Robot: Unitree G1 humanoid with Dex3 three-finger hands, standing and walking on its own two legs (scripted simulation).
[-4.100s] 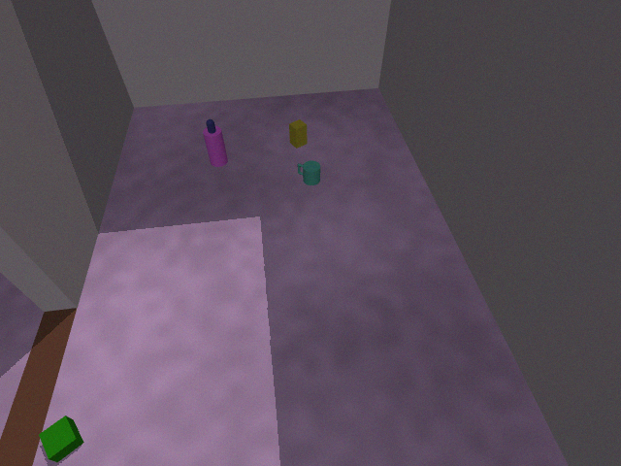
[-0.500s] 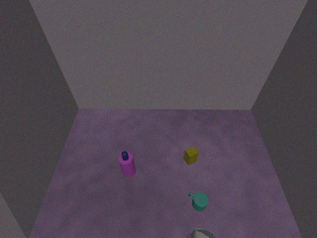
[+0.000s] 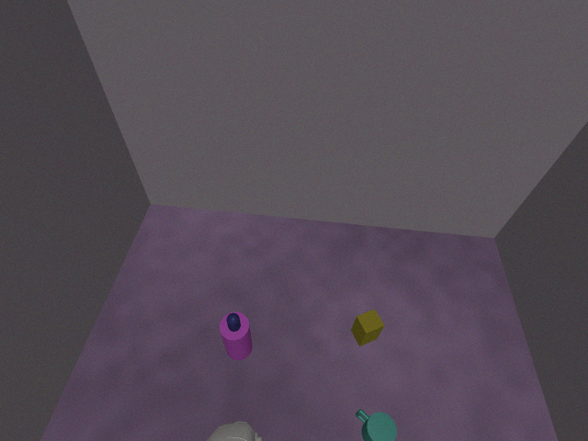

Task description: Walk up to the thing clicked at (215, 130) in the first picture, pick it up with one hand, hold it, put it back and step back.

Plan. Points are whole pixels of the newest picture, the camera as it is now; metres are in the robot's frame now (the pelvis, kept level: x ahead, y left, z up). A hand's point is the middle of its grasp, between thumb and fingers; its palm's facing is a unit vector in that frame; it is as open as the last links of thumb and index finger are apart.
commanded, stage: walk up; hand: left
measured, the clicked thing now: (236, 333) +0.49 +0.20 -0.63
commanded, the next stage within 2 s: stand in 1.44 s
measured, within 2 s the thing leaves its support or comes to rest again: neither
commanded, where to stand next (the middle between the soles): +0.15 -0.01 m, yaw -1 degrees
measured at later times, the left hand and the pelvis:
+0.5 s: hand (135, 432) +0.14 +0.25 -0.14, palm faces -0.08 -0.92 -0.37, open 7.4 cm; pelvis +0.06 -0.01 +0.01, yaw -2 degrees
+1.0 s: hand (151, 414) +0.17 +0.23 -0.13, palm faces -0.06 -0.95 -0.32, open 7.4 cm; pelvis +0.07 -0.01 +0.03, yaw -2 degrees
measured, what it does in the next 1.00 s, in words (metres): steps on the spot: right foot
